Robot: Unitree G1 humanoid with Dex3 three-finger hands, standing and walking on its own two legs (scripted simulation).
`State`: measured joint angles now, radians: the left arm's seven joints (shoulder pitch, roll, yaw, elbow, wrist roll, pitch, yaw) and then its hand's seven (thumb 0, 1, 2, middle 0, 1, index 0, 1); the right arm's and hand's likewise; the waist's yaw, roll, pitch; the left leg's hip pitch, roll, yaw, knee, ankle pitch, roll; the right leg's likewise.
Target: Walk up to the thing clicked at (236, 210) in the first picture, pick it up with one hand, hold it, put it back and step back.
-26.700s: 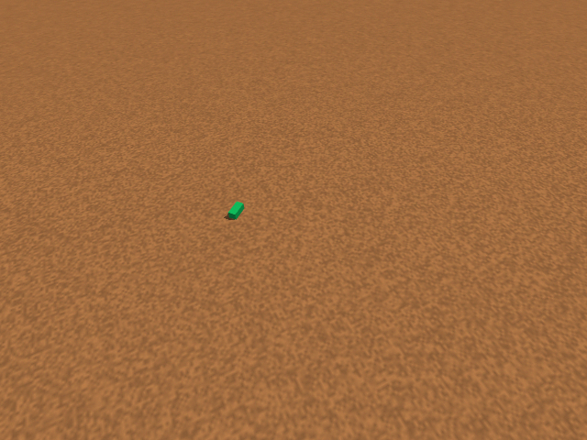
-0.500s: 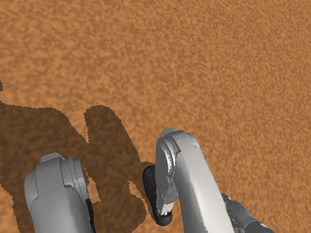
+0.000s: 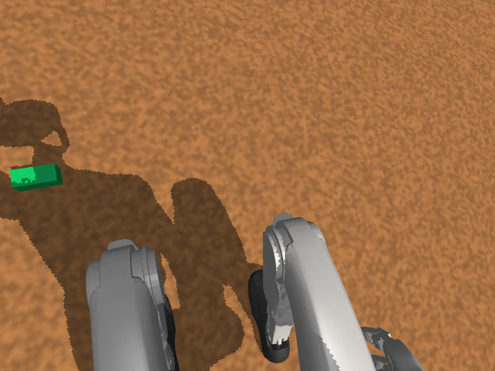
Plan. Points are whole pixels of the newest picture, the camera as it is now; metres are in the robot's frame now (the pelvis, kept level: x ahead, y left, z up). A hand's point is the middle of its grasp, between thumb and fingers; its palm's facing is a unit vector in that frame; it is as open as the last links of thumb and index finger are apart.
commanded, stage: go down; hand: left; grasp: from above
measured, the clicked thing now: (37, 177) +0.48 +0.38 -0.34
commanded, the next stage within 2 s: none
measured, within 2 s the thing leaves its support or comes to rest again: neither
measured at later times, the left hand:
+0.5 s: hand out of the picture +0.44 +0.39 +0.03, palm faces -0.43 -0.07 -0.90, open 12.3 cm
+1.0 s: hand out of the picture +0.44 +0.40 +0.09, palm faces -0.43 -0.07 -0.90, open 13.4 cm
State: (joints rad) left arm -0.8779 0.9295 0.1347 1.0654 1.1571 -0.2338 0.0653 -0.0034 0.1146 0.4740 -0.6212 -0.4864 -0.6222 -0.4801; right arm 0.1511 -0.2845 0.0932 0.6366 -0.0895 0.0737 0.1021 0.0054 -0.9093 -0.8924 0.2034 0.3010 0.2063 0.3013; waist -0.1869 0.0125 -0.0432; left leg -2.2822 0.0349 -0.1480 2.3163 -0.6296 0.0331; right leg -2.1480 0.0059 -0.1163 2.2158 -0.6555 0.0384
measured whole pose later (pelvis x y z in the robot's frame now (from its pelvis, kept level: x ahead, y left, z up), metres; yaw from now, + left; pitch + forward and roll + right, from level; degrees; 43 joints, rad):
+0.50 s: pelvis +0.00 +0.00 +0.09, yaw +3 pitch +33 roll -8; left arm -0.84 0.92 0.13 1.03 1.09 -0.33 -0.05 0.00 -0.21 0.72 -0.32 -0.81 -0.33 -0.79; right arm 0.17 -0.27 0.07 0.65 -0.04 0.07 0.02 0.01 -0.91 -0.89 0.20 0.30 0.21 0.30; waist -0.17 0.03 -0.12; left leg -2.01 0.04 -0.10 2.02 -0.61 0.03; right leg -1.91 0.00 -0.08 1.94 -0.62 0.03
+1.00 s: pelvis +0.00 +0.00 +0.14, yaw +4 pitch +32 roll -9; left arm -0.85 0.92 0.12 1.12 1.13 -0.35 -0.02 0.00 -0.38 0.86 -0.22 -0.89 -0.21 -0.88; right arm 0.20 -0.26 0.06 0.69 -0.04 0.07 0.01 0.01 -0.91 -0.89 0.20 0.30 0.21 0.30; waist -0.19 0.04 -0.13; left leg -1.86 0.05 -0.09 1.87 -0.58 0.03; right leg -1.75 0.01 -0.08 1.78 -0.59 0.03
